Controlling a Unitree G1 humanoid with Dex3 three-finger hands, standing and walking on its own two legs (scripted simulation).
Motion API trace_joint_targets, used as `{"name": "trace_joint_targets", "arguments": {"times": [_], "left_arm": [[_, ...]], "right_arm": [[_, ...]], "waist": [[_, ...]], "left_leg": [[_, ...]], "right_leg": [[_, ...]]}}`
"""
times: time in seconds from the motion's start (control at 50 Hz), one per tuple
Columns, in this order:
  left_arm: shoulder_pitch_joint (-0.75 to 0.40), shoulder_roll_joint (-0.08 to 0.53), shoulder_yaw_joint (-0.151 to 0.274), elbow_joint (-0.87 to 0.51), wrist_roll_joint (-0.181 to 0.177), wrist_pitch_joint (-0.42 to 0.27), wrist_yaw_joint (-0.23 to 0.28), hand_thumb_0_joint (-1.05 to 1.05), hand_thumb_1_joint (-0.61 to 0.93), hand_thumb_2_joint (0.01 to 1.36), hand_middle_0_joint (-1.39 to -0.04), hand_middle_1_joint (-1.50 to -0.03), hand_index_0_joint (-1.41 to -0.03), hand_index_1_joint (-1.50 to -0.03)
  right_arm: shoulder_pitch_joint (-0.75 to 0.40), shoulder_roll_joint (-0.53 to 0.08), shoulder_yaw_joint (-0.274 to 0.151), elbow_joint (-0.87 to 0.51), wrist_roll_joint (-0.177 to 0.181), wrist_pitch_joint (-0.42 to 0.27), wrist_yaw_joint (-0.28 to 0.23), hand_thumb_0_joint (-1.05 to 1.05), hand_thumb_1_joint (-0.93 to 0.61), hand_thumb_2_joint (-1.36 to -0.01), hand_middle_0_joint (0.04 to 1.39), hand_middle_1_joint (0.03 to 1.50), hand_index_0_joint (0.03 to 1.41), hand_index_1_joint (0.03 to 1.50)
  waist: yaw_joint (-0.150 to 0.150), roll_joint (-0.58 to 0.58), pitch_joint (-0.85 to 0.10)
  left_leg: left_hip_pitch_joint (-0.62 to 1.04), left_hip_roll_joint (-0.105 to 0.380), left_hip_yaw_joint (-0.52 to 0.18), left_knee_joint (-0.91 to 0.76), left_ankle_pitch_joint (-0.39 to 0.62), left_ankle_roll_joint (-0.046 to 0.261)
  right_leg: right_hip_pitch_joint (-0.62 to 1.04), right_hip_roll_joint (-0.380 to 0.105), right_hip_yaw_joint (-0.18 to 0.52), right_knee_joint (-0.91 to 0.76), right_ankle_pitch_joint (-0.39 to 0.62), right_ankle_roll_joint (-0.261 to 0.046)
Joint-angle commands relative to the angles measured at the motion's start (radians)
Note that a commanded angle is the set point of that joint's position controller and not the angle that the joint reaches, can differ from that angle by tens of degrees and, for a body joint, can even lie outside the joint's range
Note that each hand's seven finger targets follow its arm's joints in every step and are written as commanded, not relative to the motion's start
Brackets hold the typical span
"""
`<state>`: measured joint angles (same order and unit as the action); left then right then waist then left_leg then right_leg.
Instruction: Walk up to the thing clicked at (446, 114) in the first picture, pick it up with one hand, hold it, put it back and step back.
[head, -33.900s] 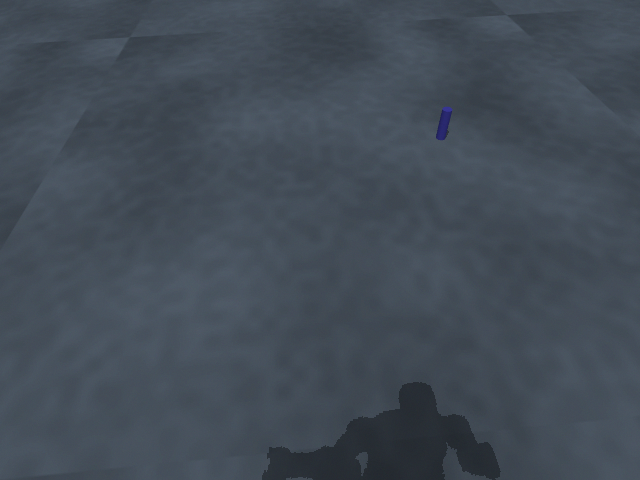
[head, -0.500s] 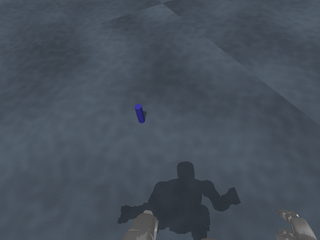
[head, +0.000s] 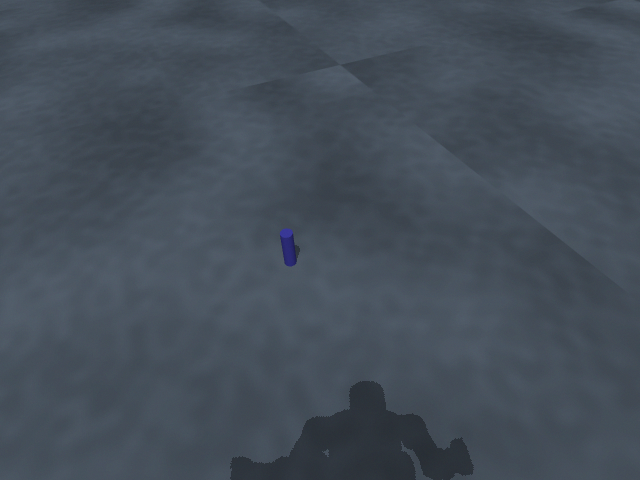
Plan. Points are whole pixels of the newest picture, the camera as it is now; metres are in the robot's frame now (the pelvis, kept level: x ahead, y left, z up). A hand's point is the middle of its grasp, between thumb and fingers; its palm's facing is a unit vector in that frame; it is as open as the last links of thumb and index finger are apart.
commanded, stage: step back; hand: left
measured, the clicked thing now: (288, 248) +1.08 +0.19 -0.67
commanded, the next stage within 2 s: stand in 0.66 s
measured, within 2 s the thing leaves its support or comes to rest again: neither
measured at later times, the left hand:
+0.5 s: hand out of the picture +0.09 +0.32 -0.15, palm faces +0.03 -0.93 -0.38, open 7.4 cm
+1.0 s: hand out of the picture +0.14 +0.29 -0.13, palm faces -0.01 -0.94 -0.34, open 7.4 cm
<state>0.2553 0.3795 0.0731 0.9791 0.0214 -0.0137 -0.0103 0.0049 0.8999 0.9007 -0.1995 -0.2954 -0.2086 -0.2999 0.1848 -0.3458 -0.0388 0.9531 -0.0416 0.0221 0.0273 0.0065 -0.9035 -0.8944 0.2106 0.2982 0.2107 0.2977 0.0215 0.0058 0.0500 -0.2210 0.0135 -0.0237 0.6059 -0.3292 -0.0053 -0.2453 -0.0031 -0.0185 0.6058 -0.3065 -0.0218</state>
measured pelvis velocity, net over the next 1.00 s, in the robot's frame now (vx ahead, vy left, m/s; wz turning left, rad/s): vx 0.04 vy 0.04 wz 0.01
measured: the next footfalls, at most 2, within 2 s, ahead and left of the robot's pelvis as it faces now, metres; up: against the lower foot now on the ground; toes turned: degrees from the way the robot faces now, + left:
left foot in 0.32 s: +0.10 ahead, +0.18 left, +0.00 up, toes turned +3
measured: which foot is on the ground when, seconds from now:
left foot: down 0.00-0.02, up 0.04-0.30, down 0.32-1.00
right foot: down 0.00-1.00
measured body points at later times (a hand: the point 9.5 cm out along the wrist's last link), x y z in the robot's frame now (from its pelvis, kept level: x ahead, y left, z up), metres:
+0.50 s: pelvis +0.04 +0.04 +0.00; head +0.06 +0.05 +0.45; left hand +0.08 +0.37 -0.13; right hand +0.12 -0.25 -0.12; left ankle +0.06 +0.18 -0.73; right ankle +0.03 -0.09 -0.73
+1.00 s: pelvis +0.04 +0.04 +0.02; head +0.06 +0.04 +0.47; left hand +0.14 +0.34 -0.11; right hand +0.15 -0.26 -0.11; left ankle +0.06 +0.18 -0.73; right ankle +0.03 -0.09 -0.73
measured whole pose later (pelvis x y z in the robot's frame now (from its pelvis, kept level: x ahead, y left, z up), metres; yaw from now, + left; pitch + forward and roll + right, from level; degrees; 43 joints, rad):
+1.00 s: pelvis +0.04 +0.04 +0.02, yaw +1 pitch -3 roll +0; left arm 0.05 0.35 0.00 1.10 0.01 -0.01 -0.01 0.00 0.90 0.90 -0.20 -0.30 -0.21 -0.30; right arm 0.05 -0.35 -0.01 1.10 -0.01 -0.01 0.01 0.00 -0.91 -0.89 0.21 0.30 0.21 0.30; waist 0.00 0.00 0.08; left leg -0.15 0.04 0.02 0.39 -0.18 -0.03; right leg -0.10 -0.03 0.00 0.39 -0.23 0.03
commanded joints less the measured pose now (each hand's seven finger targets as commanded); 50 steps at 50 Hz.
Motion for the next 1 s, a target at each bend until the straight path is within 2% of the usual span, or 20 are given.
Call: {"name": "trace_joint_targets", "arguments": {"times": [0.0, 0.02, 0.04, 0.1, 0.2, 0.28, 0.3, 0.32, 0.34, 0.36, 0.38, 0.4, 0.46, 0.5, 0.54, 0.56, 0.6, 0.64, 0.7, 0.98], "left_arm": [[0.086, 0.299, 0.08, -0.041, 0.036, -0.061, 0.034, 0.0, 0.9, 0.9, -0.2, -0.3, -0.2, -0.3], [0.016, 0.359, 0.093, -0.065, 0.034, -0.06, 0.035, 0.0, 0.9, 0.9, -0.2, -0.3, -0.2, -0.3], [-0.065, 0.353, 0.094, -0.091, 0.029, -0.062, 0.036, 0.0, 0.9, 0.9, -0.2, -0.3, -0.2, -0.3], [-0.044, 0.262, 0.069, -0.078, 0.021, -0.076, 0.032, 0.0, 0.9, 0.9, -0.2, -0.3, -0.2, -0.3], [-0.09, 0.268, 0.065, -0.086, 0.023, -0.066, 0.02, 0.0, 0.9, 0.9, -0.2, -0.3, -0.2, -0.3], [-0.092, 0.224, 0.033, -0.09, 0.005, -0.036, 0.011, 0.0, 0.9, 0.9, -0.2, -0.3, -0.2, -0.3], [-0.06, 0.192, 0.02, -0.088, 0.003, -0.03, 0.01, 0.0, 0.9, 0.9, -0.2, -0.3, -0.2, -0.3], [-0.046, 0.153, 0.009, -0.086, -0.003, -0.024, 0.011, 0.0, 0.9, 0.9, -0.2, -0.3, -0.2, -0.3], [-0.032, 0.111, -0.003, -0.089, -0.02, -0.017, 0.01, 0.0, 0.9, 0.9, -0.2, -0.3, -0.2, -0.3], [-0.06, 0.198, 0.023, -0.059, -0.017, -0.008, 0.019, 0.0, 0.9, 0.9, -0.2, -0.3, -0.2, -0.3], [-0.063, 0.216, 0.023, -0.053, -0.014, -0.006, 0.016, 0.0, 0.9, 0.9, -0.2, -0.3, -0.2, -0.3], [-0.056, 0.203, 0.02, -0.046, -0.014, -0.008, 0.014, 0.0, 0.9, 0.9, -0.2, -0.3, -0.2, -0.3], [0.037, 0.179, 0.017, 0.004, -0.017, -0.028, 0.02, 0.0, 0.9, 0.9, -0.2, -0.3, -0.2, -0.3], [0.002, 0.224, 0.032, 0.006, -0.008, -0.036, 0.031, 0.0, 0.9, 0.9, -0.2, -0.3, -0.2, -0.3], [-0.091, 0.272, 0.031, -0.021, -0.009, -0.039, 0.031, 0.0, 0.9, 0.9, -0.2, -0.3, -0.2, -0.3], [-0.139, 0.251, 0.024, -0.036, -0.01, -0.037, 0.03, 0.0, 0.9, 0.9, -0.2, -0.3, -0.2, -0.3], [-0.147, 0.203, 0.011, -0.036, -0.017, -0.03, 0.03, 0.0, 0.9, 0.9, -0.2, -0.3, -0.2, -0.3], [-0.118, 0.174, -0.016, 0.006, -0.026, -0.026, 0.026, 0.0, 0.9, 0.9, -0.2, -0.3, -0.2, -0.3], [-0.15, 0.191, -0.013, 0.023, -0.022, -0.025, 0.024, 0.0, 0.9, 0.9, -0.2, -0.3, -0.2, -0.3], [-0.226, 0.188, -0.03, 0.084, -0.014, -0.022, 0.015, 0.0, 0.9, 0.9, -0.2, -0.3, -0.2, -0.3]], "right_arm": [[-0.09, -0.15, -0.044, -0.123, 0.015, -0.014, -0.008, 0.0, -0.9, -0.9, 0.2, 0.3, 0.2, 0.3], [-0.09, -0.21, -0.064, -0.107, -0.002, -0.013, -0.021, 0.0, -0.9, -0.9, 0.2, 0.3, 0.2, 0.3], [-0.043, -0.256, -0.079, -0.092, 0.005, -0.018, -0.019, 0.0, -0.9, -0.9, 0.2, 0.3, 0.2, 0.3], [-0.016, -0.221, -0.077, -0.065, 0.011, -0.029, -0.004, 0.0, -0.9, -0.9, 0.2, 0.3, 0.2, 0.3], [-0.007, -0.199, -0.068, -0.063, 0.009, -0.029, 0.007, 0.0, -0.9, -0.9, 0.2, 0.3, 0.2, 0.3], [0.031, -0.194, -0.074, -0.024, 0.008, -0.049, -0.011, 0.0, -0.9, -0.9, 0.2, 0.3, 0.2, 0.3], [0.039, -0.205, -0.075, -0.021, 0.004, -0.056, -0.02, 0.0, -0.9, -0.9, 0.2, 0.3, 0.2, 0.3], [0.056, -0.235, -0.08, -0.015, -0.003, -0.063, -0.028, 0.0, -0.9, -0.9, 0.2, 0.3, 0.2, 0.3], [0.009, -0.289, -0.078, -0.038, -0.003, -0.07, -0.033, 0.0, -0.9, -0.9, 0.2, 0.3, 0.2, 0.3], [-0.02, -0.348, -0.087, -0.038, 0.008, -0.064, -0.031, 0.0, -0.9, -0.9, 0.2, 0.3, 0.2, 0.3], [-0.063, -0.345, -0.088, -0.038, 0.004, -0.059, -0.03, 0.0, -0.9, -0.9, 0.2, 0.3, 0.2, 0.3], [-0.085, -0.321, -0.077, -0.037, 0.0, -0.056, -0.03, 0.0, -0.9, -0.9, 0.2, 0.3, 0.2, 0.3], [-0.129, -0.257, -0.055, -0.038, 0.019, -0.056, -0.03, 0.0, -0.9, -0.9, 0.2, 0.3, 0.2, 0.3], [-0.107, -0.211, -0.04, -0.033, 0.034, -0.056, -0.035, 0.0, -0.9, -0.9, 0.2, 0.3, 0.2, 0.3], [-0.07, -0.185, -0.038, -0.015, 0.037, -0.051, -0.037, 0.0, -0.9, -0.9, 0.2, 0.3, 0.2, 0.3], [-0.051, -0.195, -0.041, 0.006, 0.031, -0.052, -0.039, 0.0, -0.9, -0.9, 0.2, 0.3, 0.2, 0.3], [-0.094, -0.231, -0.049, 0.015, 0.03, -0.062, -0.042, 0.0, -0.9, -0.9, 0.2, 0.3, 0.2, 0.3], [-0.101, -0.239, -0.035, 0.03, 0.031, -0.066, -0.038, 0.0, -0.9, -0.9, 0.2, 0.3, 0.2, 0.3], [-0.103, -0.224, -0.029, 0.044, 0.037, -0.067, -0.039, 0.0, -0.9, -0.9, 0.2, 0.3, 0.2, 0.3], [-0.179, -0.21, -0.011, 0.099, 0.038, -0.059, -0.028, 0.0, -0.9, -0.9, 0.2, 0.3, 0.2, 0.3]], "waist": [[0.061, -0.152, 0.013], [0.057, -0.096, 0.085], [0.016, -0.081, 0.126], [0.003, -0.033, 0.058], [0.002, -0.168, 0.033], [-0.027, -0.129, -0.029], [-0.031, -0.076, -0.062], [-0.036, 0.012, -0.104], [-0.014, 0.157, -0.109], [-0.03, 0.127, -0.072], [-0.014, 0.107, -0.025], [-0.002, 0.114, -0.008], [0.041, 0.157, -0.056], [0.018, 0.06, -0.134], [-0.027, -0.011, -0.13], [-0.044, -0.017, -0.121], [-0.021, 0.024, -0.127], [-0.006, 0.003, -0.098], [-0.021, -0.014, -0.104], [-0.021, -0.003, -0.09]], "left_leg": [[-0.459, -0.076, -0.027, 0.22, -0.244, 0.03], [-0.386, -0.019, -0.121, 0.316, -0.229, 0.024], [-0.326, 0.031, -0.157, 0.361, -0.19, 0.028], [-0.293, 0.018, -0.129, 0.311, -0.086, 0.015], [-0.159, 0.031, -0.013, 0.117, -0.082, -0.007], [0.074, -0.028, 0.067, -0.122, 0.099, -0.004], [0.142, -0.012, 0.037, -0.16, 0.117, 0.008], [0.157, 0.095, -0.097, -0.212, 0.08, 0.038], [0.136, 0.276, -0.386, -0.299, 0.013, 0.12], [-0.048, 0.337, -0.43, -0.318, -0.094, 0.225], [-0.119, 0.322, -0.39, -0.319, -0.144, 0.233], [-0.11, 0.278, -0.305, -0.303, -0.126, 0.203], [-0.056, 0.178, -0.124, -0.13, 0.258, 0.097], [-0.073, 0.106, -0.033, 0.007, 0.439, 0.043], [-0.031, 0.069, -0.006, -0.027, 0.236, 0.021], [0.019, 0.088, -0.02, -0.077, 0.259, 0.03], [0.032, 0.132, -0.056, -0.11, 0.443, 0.056], [0.035, 0.147, -0.089, -0.135, 0.506, 0.076], [0.076, 0.138, -0.063, -0.156, 0.545, 0.054], [0.122, 0.12, -0.04, -0.291, 0.323, 0.016]], "right_leg": [[0.259, -0.273, 0.532, -0.417, -0.445, -0.123], [0.027, -0.425, 0.664, -0.462, -0.608, -0.208], [-0.064, -0.446, 0.662, -0.458, -0.609, -0.247], [0.019, -0.285, 0.368, -0.393, -0.342, -0.161], [-0.047, -0.234, 0.209, -0.348, -0.246, -0.134], [-0.107, -0.171, 0.101, -0.136, 0.031, -0.094], [-0.126, -0.145, 0.065, -0.046, 0.115, -0.075], [-0.127, -0.099, 0.031, 0.061, 0.137, -0.048], [-0.207, -0.003, -0.004, 0.143, -0.06, 0.005], [-0.096, -0.024, 0.047, 0.204, -0.259, 0.003], [-0.053, -0.047, 0.06, 0.189, -0.265, -0.003], [-0.054, -0.045, 0.057, 0.122, -0.25, -0.008], [0.078, -0.04, 0.024, -0.164, 0.07, -0.006], [0.192, -0.097, 0.132, -0.141, 0.37, -0.033], [0.106, -0.183, 0.224, -0.124, 0.334, -0.085], [0.073, -0.167, 0.187, -0.109, 0.33, -0.069], [0.093, -0.096, 0.08, -0.065, 0.39, -0.024], [0.109, -0.097, 0.086, -0.117, 0.375, 0.003], [0.136, -0.105, 0.086, -0.137, 0.431, 0.005], [0.161, -0.123, 0.089, -0.301, 0.27, 0.016]]}}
